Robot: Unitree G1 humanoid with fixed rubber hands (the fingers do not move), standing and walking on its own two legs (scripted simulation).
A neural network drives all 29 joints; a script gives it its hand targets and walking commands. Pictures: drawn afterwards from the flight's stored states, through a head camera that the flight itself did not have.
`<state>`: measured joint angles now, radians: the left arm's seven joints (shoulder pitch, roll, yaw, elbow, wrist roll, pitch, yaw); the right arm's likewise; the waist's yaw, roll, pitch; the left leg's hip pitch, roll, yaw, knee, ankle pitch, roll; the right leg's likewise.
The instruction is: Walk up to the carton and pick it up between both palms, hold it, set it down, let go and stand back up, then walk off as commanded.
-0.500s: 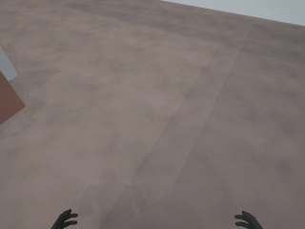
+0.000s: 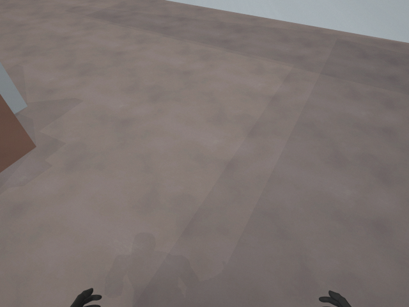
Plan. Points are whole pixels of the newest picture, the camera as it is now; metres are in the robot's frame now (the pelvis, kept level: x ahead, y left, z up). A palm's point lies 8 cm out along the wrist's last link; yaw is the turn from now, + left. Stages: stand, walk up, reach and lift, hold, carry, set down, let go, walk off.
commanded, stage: stand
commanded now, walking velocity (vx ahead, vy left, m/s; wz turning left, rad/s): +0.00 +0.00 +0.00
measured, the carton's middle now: out of the picture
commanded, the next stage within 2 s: none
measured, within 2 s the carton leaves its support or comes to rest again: neither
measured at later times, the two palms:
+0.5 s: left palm out of the picture +0.10 +0.28 -0.10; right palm out of the picture +0.11 -0.27 -0.10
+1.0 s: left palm out of the picture +0.08 +0.28 -0.11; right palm out of the picture +0.10 -0.27 -0.10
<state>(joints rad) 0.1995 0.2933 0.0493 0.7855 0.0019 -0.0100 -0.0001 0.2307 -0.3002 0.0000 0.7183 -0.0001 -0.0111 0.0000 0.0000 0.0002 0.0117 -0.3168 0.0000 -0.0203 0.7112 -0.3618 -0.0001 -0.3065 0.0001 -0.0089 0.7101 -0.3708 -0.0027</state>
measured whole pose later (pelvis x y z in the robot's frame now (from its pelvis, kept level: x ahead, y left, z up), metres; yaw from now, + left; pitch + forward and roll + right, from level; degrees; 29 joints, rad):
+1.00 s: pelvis -0.01 +0.00 +0.00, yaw +0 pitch -4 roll +0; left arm 0.20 0.30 0.02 0.89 0.00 -0.01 0.00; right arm 0.21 -0.30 0.00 0.81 0.00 -0.01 0.00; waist 0.00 0.00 0.05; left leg -0.29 0.00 -0.02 0.70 -0.35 0.00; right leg -0.28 0.00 -0.01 0.71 -0.36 0.00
